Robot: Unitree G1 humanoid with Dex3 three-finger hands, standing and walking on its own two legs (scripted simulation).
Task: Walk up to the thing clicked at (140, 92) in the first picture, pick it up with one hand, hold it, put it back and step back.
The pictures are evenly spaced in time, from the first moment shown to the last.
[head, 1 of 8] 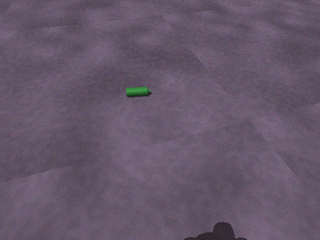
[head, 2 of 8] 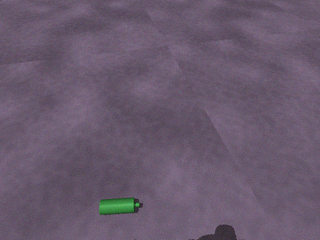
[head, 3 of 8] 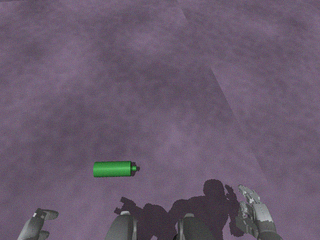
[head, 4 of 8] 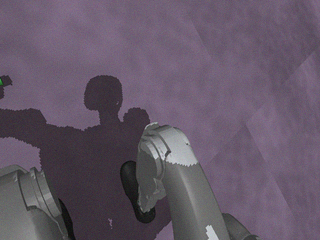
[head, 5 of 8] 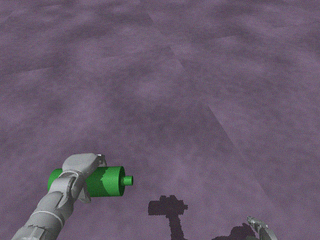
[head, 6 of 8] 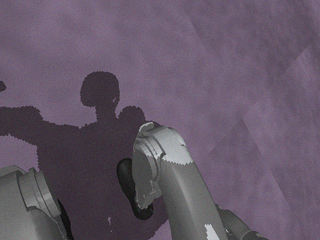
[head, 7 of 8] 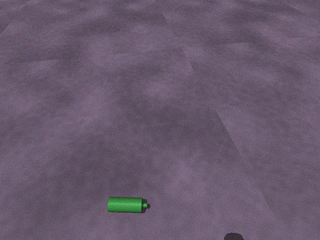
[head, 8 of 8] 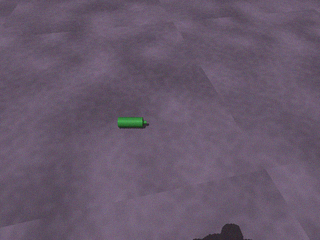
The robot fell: no
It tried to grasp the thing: yes
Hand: left
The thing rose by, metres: 0.67
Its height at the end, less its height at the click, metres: +0.00
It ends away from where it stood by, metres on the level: 0.02
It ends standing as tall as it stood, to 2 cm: yes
